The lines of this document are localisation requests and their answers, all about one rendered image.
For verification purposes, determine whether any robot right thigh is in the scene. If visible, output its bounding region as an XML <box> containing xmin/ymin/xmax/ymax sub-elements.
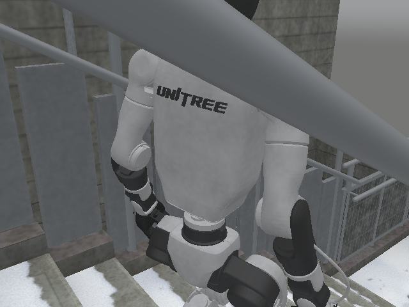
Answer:
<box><xmin>222</xmin><ymin>255</ymin><xmax>288</xmax><ymax>307</ymax></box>

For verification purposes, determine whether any left robot upper arm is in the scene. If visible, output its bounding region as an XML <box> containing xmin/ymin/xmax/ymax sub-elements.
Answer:
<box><xmin>111</xmin><ymin>49</ymin><xmax>161</xmax><ymax>171</ymax></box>

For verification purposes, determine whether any humanoid robot torso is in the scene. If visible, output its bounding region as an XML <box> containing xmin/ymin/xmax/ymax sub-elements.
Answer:
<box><xmin>153</xmin><ymin>59</ymin><xmax>268</xmax><ymax>293</ymax></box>

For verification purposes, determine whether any left robot forearm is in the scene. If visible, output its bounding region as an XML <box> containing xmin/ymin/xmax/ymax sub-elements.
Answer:
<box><xmin>111</xmin><ymin>158</ymin><xmax>158</xmax><ymax>216</ymax></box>

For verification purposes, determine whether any left robot hand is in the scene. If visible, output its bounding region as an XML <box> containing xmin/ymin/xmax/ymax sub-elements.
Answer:
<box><xmin>133</xmin><ymin>200</ymin><xmax>170</xmax><ymax>239</ymax></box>

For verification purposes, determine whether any right robot upper arm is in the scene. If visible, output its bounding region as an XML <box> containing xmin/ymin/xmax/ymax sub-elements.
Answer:
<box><xmin>255</xmin><ymin>109</ymin><xmax>309</xmax><ymax>239</ymax></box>

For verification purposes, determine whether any right robot forearm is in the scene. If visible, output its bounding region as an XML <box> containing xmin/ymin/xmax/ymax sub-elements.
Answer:
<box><xmin>273</xmin><ymin>199</ymin><xmax>334</xmax><ymax>307</ymax></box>

